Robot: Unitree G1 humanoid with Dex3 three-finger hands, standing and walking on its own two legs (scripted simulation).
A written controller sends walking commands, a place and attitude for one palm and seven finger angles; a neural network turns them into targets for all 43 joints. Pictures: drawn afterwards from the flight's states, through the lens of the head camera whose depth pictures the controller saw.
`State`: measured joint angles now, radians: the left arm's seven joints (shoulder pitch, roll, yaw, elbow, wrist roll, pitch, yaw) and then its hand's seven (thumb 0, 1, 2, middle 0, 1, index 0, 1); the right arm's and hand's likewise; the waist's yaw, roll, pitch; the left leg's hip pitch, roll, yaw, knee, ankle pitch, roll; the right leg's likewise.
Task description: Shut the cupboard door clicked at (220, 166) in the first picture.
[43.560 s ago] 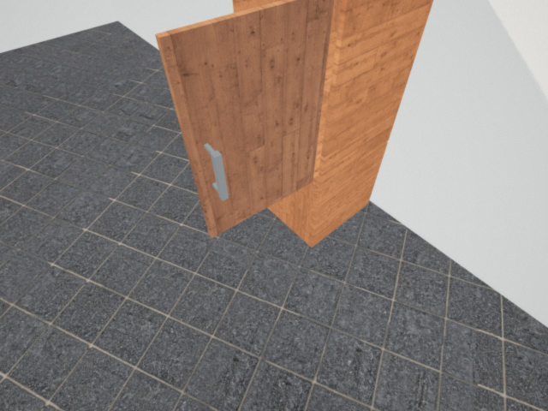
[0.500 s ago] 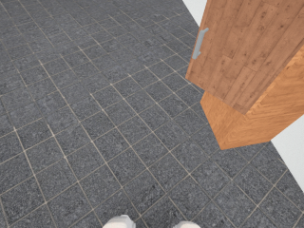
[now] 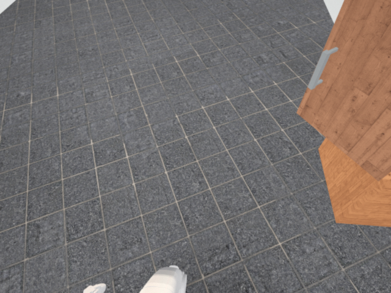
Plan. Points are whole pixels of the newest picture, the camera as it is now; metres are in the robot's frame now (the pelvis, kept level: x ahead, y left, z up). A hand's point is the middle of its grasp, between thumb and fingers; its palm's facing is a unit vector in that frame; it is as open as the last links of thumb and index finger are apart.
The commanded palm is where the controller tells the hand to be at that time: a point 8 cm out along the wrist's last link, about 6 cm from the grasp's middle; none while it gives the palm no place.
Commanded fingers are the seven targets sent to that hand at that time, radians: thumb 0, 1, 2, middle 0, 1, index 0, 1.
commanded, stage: walk to a spot facing it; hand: left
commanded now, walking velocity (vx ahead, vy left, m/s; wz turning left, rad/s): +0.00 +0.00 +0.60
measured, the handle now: (322, 69) +0.79 -0.42 -0.07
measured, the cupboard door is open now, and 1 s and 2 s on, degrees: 36 36 36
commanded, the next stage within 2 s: turn to face it in 1.04 s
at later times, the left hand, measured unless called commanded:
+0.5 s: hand out of the picture +0.06 +0.27 -0.16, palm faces +0.32 -0.92 -0.22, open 7.4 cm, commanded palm none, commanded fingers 0.00 0.90 0.90 -0.20 -0.30 -0.20 -0.30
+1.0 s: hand (102, 278) +0.17 +0.24 -0.15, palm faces +0.59 -0.77 -0.25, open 7.2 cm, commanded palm none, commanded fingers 0.00 0.90 0.90 -0.20 -0.30 -0.20 -0.30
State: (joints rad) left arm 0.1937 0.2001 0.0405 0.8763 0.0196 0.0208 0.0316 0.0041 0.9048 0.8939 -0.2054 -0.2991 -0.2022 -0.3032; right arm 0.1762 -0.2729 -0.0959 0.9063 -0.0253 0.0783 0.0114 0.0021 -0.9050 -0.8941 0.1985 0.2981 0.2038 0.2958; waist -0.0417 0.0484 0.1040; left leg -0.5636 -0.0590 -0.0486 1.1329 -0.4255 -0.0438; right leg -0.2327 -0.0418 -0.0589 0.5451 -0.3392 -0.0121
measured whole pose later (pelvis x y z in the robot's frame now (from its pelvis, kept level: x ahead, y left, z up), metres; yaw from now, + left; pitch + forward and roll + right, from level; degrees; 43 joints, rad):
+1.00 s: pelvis +0.22 +0.04 +0.01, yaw +37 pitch +0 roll +1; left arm 0.24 0.17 0.05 0.90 0.02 -0.04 0.02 -0.01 0.93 0.89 -0.21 -0.30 -0.21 -0.30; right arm 0.21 -0.24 -0.07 0.96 -0.02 0.05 0.02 0.00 -0.91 -0.89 0.20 0.30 0.20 0.30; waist -0.04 0.01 0.10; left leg -0.57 0.04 0.04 1.10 -0.33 -0.03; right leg -0.16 -0.10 -0.25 0.45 -0.29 -0.01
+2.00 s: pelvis +0.31 +0.11 +0.00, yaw +18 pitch +1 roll +1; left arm 0.21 0.20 0.06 0.90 0.02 0.03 0.01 0.00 0.90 0.89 -0.21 -0.30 -0.20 -0.30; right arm 0.17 -0.24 -0.06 0.92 -0.02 0.07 -0.03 0.00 -0.91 -0.89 0.20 0.30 0.20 0.30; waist -0.01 0.01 0.08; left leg -0.49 0.06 0.00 1.02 -0.40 -0.08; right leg -0.22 0.06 0.06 0.49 -0.28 -0.06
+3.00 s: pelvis +0.34 +0.16 -0.01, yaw -17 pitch +1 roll -1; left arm 0.20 0.25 0.07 0.89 0.01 0.07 -0.01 0.01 0.90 0.89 -0.21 -0.30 -0.20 -0.30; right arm 0.15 -0.21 -0.02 0.85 -0.02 0.02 -0.03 0.00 -0.90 -0.89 0.20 0.30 0.21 0.30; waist 0.02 -0.06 0.08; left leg -0.32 0.03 0.07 0.61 -0.30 0.01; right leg -0.36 0.06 0.11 0.78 -0.47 0.01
